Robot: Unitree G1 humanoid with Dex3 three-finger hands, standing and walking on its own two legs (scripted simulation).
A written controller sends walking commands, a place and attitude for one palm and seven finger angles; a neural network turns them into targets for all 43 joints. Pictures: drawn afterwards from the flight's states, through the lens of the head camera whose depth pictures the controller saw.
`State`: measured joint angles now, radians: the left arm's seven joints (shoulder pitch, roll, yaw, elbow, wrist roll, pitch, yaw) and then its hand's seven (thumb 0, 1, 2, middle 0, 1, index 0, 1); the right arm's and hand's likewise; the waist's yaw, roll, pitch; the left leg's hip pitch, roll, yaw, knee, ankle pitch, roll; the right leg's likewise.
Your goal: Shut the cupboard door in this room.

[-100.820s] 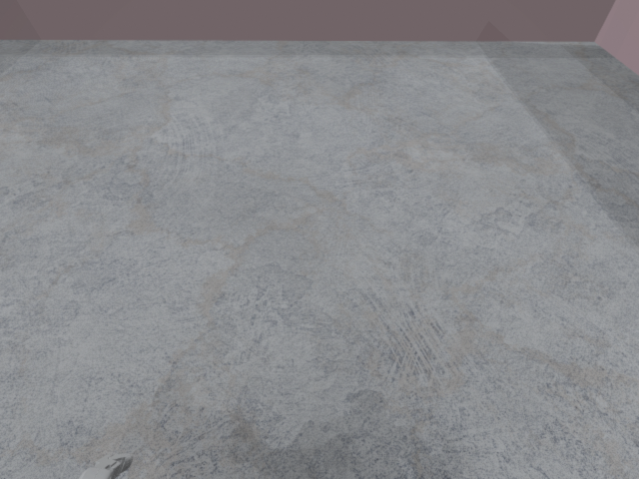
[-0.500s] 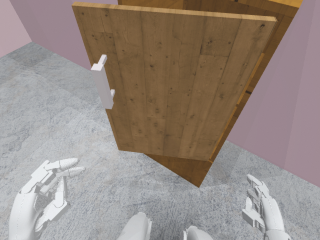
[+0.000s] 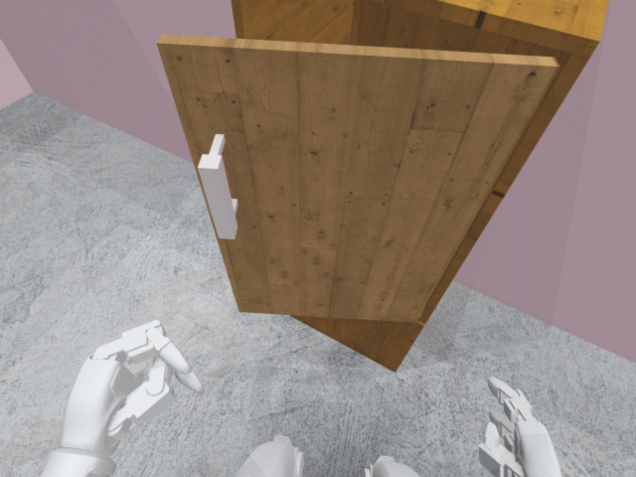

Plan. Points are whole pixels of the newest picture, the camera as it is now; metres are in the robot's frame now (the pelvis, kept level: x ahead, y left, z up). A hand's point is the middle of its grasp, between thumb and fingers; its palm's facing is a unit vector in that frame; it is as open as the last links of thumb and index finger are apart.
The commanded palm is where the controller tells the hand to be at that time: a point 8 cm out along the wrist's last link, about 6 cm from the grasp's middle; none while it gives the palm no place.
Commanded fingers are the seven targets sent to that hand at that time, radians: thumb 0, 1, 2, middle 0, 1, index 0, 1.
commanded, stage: raise the hand and make a fist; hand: left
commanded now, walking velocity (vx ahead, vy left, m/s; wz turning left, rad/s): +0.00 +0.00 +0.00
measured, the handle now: (223, 188) +0.43 +0.17 +0.11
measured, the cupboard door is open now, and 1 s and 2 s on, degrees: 26 26 26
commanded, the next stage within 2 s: bring the fist close to the handle in 0.84 s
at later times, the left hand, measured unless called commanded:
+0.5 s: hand (123, 337) +0.23 +0.21 +0.12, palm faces +0.07 -1.00 -0.04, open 3.1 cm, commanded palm +0.20 +0.25 +0.11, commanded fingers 0.00 0.90 0.90 -1.30 -1.50 -1.30 -1.50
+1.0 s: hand (179, 343) +0.23 +0.17 +0.10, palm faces +0.03 -1.00 -0.04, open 3.1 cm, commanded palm +0.22 +0.23 +0.11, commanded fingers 0.00 0.90 0.90 -1.30 -1.50 -1.30 -1.50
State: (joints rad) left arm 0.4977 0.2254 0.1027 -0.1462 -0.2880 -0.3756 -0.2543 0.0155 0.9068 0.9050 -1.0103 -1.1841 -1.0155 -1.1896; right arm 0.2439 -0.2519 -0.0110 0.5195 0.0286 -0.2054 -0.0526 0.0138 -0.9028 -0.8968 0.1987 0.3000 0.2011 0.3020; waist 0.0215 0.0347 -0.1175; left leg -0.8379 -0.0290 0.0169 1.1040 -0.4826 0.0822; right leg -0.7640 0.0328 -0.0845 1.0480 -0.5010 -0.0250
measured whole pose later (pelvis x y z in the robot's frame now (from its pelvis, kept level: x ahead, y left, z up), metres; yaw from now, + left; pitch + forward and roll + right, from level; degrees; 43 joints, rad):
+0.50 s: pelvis +0.00 +0.01 +0.03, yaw +1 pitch +7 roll -4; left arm 0.35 0.27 0.17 -0.14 -0.28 -0.25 -0.17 0.02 0.90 0.90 -1.29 -1.49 -1.30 -1.49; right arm 0.29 -0.25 0.06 0.51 0.03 -0.20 -0.04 0.01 -0.90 -0.90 0.20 0.30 0.20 0.30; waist 0.01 0.04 -0.10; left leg -0.65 -0.04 0.01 0.94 -0.42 0.09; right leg -0.57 0.02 -0.08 0.87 -0.43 -0.01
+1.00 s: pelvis +0.02 -0.02 +0.03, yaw +1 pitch +8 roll -2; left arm 0.38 0.25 0.14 -0.10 -0.28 -0.22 -0.21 0.02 0.90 0.90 -1.30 -1.49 -1.30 -1.50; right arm 0.27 -0.25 0.04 0.51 0.03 -0.19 -0.05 0.01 -0.90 -0.90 0.20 0.30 0.20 0.30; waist 0.01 0.04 -0.10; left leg -0.63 -0.03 0.00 0.92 -0.43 0.05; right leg -0.57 0.04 -0.09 0.88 -0.46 -0.05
